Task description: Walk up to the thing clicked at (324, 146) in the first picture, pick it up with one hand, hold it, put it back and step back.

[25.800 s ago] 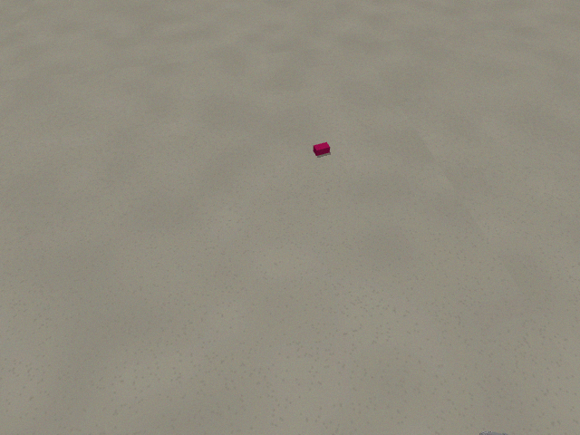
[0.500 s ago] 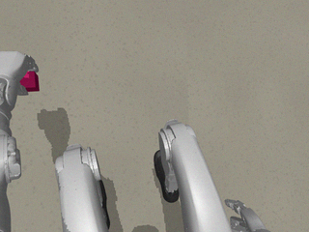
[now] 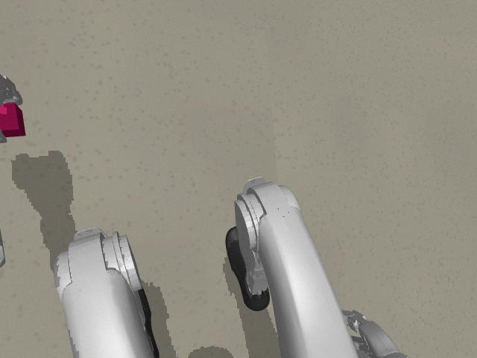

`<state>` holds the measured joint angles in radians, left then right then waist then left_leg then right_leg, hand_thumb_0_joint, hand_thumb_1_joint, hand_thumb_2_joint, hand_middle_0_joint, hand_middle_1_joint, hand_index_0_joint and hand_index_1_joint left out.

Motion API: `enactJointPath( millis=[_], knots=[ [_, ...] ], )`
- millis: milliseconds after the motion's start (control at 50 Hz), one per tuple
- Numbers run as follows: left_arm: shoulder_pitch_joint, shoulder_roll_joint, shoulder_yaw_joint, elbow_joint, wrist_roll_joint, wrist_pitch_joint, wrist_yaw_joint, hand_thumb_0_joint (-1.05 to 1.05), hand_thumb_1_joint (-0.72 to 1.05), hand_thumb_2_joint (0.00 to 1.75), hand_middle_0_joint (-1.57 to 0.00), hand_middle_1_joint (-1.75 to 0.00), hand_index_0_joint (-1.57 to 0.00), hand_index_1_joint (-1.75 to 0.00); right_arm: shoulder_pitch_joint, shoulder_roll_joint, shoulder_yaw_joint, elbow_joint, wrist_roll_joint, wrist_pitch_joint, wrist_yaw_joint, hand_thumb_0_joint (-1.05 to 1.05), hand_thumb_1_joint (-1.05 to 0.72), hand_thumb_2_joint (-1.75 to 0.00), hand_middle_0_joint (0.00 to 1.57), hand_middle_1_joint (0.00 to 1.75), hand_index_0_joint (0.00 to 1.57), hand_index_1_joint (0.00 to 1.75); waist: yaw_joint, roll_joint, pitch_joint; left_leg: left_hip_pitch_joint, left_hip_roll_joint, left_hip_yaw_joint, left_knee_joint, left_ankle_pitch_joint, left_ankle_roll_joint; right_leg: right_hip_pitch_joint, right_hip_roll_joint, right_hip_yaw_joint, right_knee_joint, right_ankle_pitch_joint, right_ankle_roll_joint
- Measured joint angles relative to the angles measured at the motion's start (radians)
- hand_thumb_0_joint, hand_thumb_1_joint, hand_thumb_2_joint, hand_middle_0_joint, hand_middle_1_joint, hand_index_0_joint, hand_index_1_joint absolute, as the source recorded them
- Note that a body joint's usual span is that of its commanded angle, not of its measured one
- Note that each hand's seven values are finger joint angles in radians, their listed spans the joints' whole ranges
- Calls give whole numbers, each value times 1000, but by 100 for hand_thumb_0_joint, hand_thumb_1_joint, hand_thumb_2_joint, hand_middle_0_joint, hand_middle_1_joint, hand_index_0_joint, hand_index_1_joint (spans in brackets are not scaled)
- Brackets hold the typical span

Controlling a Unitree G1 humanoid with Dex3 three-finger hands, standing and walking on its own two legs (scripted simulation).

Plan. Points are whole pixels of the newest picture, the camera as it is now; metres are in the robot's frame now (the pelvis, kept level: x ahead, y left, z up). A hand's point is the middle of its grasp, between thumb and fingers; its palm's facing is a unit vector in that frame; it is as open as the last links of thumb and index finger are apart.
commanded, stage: crouch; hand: left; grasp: from above
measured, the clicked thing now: out of the picture +0.53 +0.28 -0.20
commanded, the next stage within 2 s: lower in 0.06 s
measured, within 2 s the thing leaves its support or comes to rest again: rests again in 1.30 s
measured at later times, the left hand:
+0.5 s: hand out of the picture +0.51 +0.27 -0.21, palm faces -0.49 -0.01 -0.87, open 7.3 cm
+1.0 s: hand (10, 136) +0.51 +0.28 -0.25, palm faces -0.48 -0.04 -0.87, open 7.3 cm
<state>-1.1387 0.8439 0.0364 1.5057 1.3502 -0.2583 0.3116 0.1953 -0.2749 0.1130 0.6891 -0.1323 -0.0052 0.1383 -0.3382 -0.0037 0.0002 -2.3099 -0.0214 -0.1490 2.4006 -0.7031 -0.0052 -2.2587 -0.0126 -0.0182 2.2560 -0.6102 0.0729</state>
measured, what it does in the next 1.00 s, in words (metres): stands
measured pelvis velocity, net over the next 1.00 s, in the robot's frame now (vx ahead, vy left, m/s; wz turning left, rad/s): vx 0.00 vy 0.01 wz -0.08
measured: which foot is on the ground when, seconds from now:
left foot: down 0.00-1.00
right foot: down 0.00-1.00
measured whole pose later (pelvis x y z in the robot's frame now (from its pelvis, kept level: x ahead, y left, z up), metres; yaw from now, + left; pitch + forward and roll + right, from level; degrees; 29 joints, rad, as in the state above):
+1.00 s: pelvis +0.00 +0.01 -0.03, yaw -5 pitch +32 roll -15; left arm -1.16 1.03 0.10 1.64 1.43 -0.29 0.44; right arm 0.18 -0.32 0.25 0.61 -0.21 -0.07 0.16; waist -0.42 -0.09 0.13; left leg -2.37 -0.02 -0.22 2.52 -0.73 0.01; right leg -2.28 0.01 -0.07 2.31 -0.61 0.07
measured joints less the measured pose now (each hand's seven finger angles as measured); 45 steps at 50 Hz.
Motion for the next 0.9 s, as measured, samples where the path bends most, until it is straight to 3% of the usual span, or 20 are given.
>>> enactJointPath(
  millis=[380,640,900],
  knots=[
    [-18,45,-10,43,11,-19,3,-1,43,6,-97,-16,-100,-11,-11,-20,42,-26,-17,-4,2,0,-92,-90,20,30,20,30,-18,-17,36,-37,-7,-18,46,3,6,-20,3,-14,28,3,-4],
    [-22,107,29,81,59,-37,81,-1,42,9,-96,-18,-98,-13,-5,-28,74,-45,-45,-33,12,0,-92,-90,20,30,20,30,-48,-48,78,-54,-7,-40,85,-9,5,-30,10,-30,50,0,-2],
    [-21,165,60,122,69,-23,116,0,43,8,-95,-19,-97,-14,-13,-39,115,-67,-67,-62,22,0,-91,-89,20,30,20,30,-76,-74,119,-61,-2,-60,115,-20,14,-26,20,-48,56,1,-4]
  ],
)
